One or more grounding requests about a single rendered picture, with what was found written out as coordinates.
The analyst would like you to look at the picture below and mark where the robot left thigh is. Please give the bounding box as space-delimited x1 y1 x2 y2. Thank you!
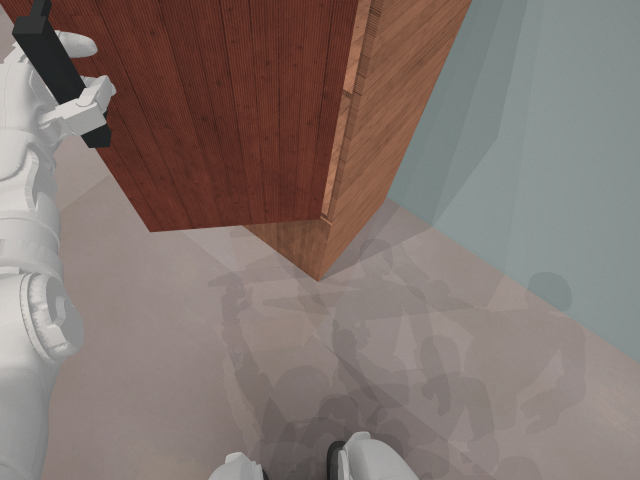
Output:
208 460 263 480

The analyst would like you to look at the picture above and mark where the robot left upper arm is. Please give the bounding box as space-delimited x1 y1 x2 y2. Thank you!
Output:
0 272 84 480

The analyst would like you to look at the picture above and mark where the handle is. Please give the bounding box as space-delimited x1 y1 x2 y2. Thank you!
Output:
12 0 112 148

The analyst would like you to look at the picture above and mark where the robot right thigh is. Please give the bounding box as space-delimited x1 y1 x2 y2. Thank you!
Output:
338 439 419 480

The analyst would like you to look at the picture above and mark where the cupboard door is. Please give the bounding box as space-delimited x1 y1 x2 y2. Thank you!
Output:
0 0 359 232

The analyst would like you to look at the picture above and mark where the robot thigh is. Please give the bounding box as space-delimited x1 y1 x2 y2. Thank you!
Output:
338 439 419 480
208 460 263 480

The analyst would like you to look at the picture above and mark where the robot left forearm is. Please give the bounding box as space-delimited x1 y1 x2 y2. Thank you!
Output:
0 129 64 285

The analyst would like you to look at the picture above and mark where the left robot hand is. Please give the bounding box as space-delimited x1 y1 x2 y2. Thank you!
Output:
0 30 116 155

